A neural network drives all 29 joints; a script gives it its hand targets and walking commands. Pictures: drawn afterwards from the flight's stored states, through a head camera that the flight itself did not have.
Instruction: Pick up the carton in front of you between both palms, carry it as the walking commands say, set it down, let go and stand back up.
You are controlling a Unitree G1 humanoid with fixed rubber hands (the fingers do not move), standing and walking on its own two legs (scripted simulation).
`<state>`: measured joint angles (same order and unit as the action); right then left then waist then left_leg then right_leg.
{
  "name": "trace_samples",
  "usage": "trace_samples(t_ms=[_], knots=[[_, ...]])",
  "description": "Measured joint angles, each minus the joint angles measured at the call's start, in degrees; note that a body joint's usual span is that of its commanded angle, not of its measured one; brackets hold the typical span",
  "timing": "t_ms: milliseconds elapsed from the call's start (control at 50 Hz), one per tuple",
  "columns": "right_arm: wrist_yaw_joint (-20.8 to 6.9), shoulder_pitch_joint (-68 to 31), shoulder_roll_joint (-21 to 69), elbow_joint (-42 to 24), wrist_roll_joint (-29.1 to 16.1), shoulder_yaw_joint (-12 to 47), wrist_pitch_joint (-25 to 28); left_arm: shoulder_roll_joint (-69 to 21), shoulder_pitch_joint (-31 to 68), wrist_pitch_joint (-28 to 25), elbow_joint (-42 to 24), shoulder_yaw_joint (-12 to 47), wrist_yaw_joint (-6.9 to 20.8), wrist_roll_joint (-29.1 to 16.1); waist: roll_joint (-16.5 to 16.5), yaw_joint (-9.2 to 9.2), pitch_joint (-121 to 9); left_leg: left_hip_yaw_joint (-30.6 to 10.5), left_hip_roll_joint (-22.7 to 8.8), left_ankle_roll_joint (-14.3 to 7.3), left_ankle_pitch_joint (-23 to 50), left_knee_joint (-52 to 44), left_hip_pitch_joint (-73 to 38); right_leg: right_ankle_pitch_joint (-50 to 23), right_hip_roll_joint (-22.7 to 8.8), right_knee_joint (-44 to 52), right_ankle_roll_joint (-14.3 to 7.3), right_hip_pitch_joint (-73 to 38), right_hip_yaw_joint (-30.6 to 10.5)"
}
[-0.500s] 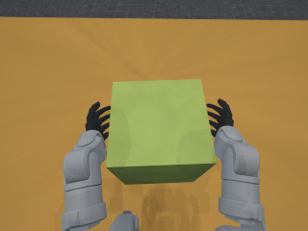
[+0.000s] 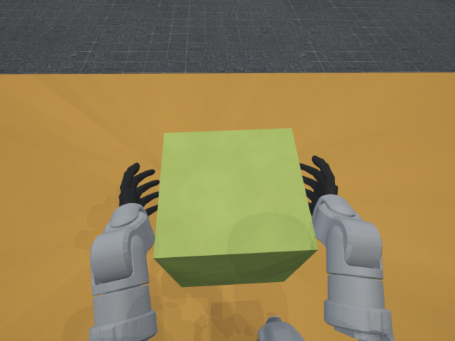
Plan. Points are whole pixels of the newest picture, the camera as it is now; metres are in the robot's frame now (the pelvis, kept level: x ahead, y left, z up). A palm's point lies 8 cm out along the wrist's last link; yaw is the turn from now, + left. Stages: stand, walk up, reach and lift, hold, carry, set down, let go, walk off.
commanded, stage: carry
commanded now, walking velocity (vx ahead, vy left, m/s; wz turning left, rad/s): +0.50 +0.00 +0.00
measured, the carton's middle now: (230, 215) +0.35 -0.02 +0.02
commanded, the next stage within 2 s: none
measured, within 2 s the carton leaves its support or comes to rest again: neither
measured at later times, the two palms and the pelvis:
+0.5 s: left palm (153, 102) +0.67 +0.14 +0.03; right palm (274, 96) +0.69 -0.17 +0.03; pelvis +0.35 -0.03 -0.04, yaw +1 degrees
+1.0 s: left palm (163, 42) +1.02 +0.14 +0.01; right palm (255, 39) +1.02 -0.17 +0.02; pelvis +0.69 -0.01 -0.08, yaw +0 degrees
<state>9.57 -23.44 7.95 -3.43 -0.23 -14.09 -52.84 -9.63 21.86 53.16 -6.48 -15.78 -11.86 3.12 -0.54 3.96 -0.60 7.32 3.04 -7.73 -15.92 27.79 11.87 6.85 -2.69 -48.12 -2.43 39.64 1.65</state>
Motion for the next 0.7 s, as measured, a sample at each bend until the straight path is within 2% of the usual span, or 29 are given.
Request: trace_samples(t_ms=[100, 140, 160, 180, 200, 240, 280, 360, 440, 520, 580, 620, 640, 680, 700], knots=[[0.6, -0.5, 0.8, -0.8, 0.8, 0.6, 0.6, 1.5, 0.1, -0.1, -1.1, 0.5, 0.0, -0.8, 1.2, -0.14, -1.5, -1.0, 0.6, 1.5, -6.7, -0.5, -7.8, -13.9, 2.4, 18.9, -1.3, -5.0, 5.0], [1.1, -0.1, 0.4, -0.8, 1.3, 0.7, 0.1, 1.8, 0.6, 0.0, 0.3, 1.0, 0.0, -0.5, 1.4, -0.36, -2.5, -1.5, 0.7, 2.3, -10.8, 5.5, -9.0, -16.8, 4.0, 24.1, -2.4, -9.4, 7.4], [1.2, 0.2, 0.1, -0.6, 1.5, 0.6, -0.2, 1.8, 1.1, 0.2, 1.4, 1.2, 0.0, -0.2, 2.0, -0.83, -3.0, -1.4, 1.0, 2.8, -12.3, 11.4, -8.5, -17.8, 4.1, 25.4, -3.1, -12.2, 8.0], [1.4, 0.2, -0.7, 0.1, 1.4, 0.5, -0.5, 1.3, 1.6, -0.1, 2.8, 1.3, 0.0, 0.3, 1.2, -1.98, -3.6, -1.5, 0.1, 3.5, -11.4, 19.6, -6.1, -11.9, 4.9, 23.4, -5.1, -13.1, 8.2], [1.4, -0.1, -1.5, 1.1, 1.2, 0.5, -0.6, 1.1, 2.1, -0.3, 4.2, 1.4, -0.1, 0.9, 0.0, -3.32, -3.6, -3.1, -0.5, 4.3, -12.9, 29.3, -2.2, -7.0, 5.9, 19.5, -6.1, -12.1, 8.4], [1.7, 0.2, -1.5, 2.8, 1.2, 0.0, -0.6, 1.4, 2.6, 0.1, 6.3, 1.6, -0.1, 1.1, 0.3, -5.1, -3.0, -5.9, 0.0, 4.4, -14.1, 45.0, 6.2, -1.7, 6.1, 14.5, -6.5, -11.6, 8.3], [1.8, 1.4, 0.0, 3.2, 1.8, -1.0, -0.3, 1.3, 1.5, 0.2, 7.1, 1.1, 0.6, 0.0, 1.2, -6.48, -2.2, -6.7, -1.0, 4.2, -11.7, 49.3, 13.2, 0.5, 6.1, 13.8, -6.2, -13.4, 8.0], [1.7, 2.2, 2.5, 2.3, 2.7, -2.7, 1.2, 1.3, -0.3, -1.5, 6.5, 0.6, 2.3, -2.4, 1.5, -7.48, -0.3, -7.1, -4.4, 4.5, -6.9, 39.7, 22.9, 3.9, 5.9, 15.6, -6.2, -18.0, 7.6], [2.1, 2.8, 2.0, 0.4, 3.2, -1.8, 3.3, 1.4, -0.3, -3.6, 5.3, 1.5, 2.6, -3.3, 1.5, -7.89, 0.2, -7.0, -6.1, 4.7, 1.1, 28.1, 27.9, 7.1, 5.8, 17.6, -5.5, -22.8, 6.6], [2.4, 3.7, 0.8, -1.8, 2.9, -1.0, 3.7, 1.0, -0.2, -4.2, 4.1, 2.8, 2.0, -3.1, 1.1, -7.92, -1.0, -5.1, -5.6, 4.5, 11.1, 15.2, 27.4, 11.3, 6.1, 19.3, -4.3, -28.4, 5.6], [2.4, 3.8, -0.1, -3.3, 2.5, -0.8, 3.0, 0.8, 0.1, -3.7, 3.0, 3.6, 1.5, -2.7, 0.7, -7.97, -2.0, -1.9, -3.7, 3.9, 17.9, 4.8, 23.5, 16.1, 6.4, 18.2, -3.4, -32.8, 5.0], [2.4, 2.9, -0.4, -3.1, 2.5, -0.4, 2.4, 1.2, 0.3, -2.9, 2.3, 3.7, 1.0, -2.5, 0.2, -7.48, -2.8, 0.3, -2.1, 3.1, 21.6, -1.2, 18.8, 19.9, 6.6, 12.7, -2.8, -34.2, 4.8], [2.5, 1.9, -0.5, -2.4, 2.7, -0.1, 2.0, 1.6, 0.4, -2.4, 2.0, 3.5, 0.7, -2.4, -0.7, -7.07, -3.3, 0.9, -2.1, 1.7, 24.2, -2.6, 16.2, 21.1, 7.1, 6.9, -2.2, -33.5, 4.9], [2.9, 0.0, -0.1, -0.1, 3.4, 0.5, 1.9, 3.5, 1.0, -1.5, 2.4, 3.3, 0.2, -2.8, 0.2, -4.88, -4.2, 0.8, -1.1, -0.4, 11.3, 3.2, 16.3, 22.9, 6.3, -10.3, -0.5, -27.1, 3.0], [3.0, -0.5, -0.1, 1.0, 3.4, 0.7, 1.7, 4.1, 1.2, -1.1, 3.1, 3.3, -0.1, -3.0, 0.7, -3.58, -4.0, 0.9, -0.4, -0.9, 8.6, 6.4, 17.1, 24.2, 6.2, -18.4, -0.6, -23.1, 1.2]])
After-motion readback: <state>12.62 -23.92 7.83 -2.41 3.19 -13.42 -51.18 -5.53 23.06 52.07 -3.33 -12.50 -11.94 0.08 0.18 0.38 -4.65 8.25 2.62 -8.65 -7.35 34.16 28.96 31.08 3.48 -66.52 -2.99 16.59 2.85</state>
